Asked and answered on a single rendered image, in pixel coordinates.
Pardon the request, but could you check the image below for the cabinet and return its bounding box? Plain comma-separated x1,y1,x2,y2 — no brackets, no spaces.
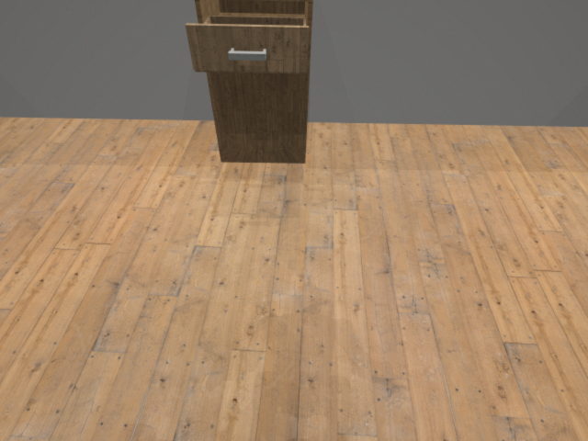
195,0,313,164

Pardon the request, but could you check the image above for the drawer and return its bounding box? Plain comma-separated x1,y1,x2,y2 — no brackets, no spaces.
186,16,309,74

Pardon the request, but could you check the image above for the handle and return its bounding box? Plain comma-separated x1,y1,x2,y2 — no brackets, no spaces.
228,48,266,61

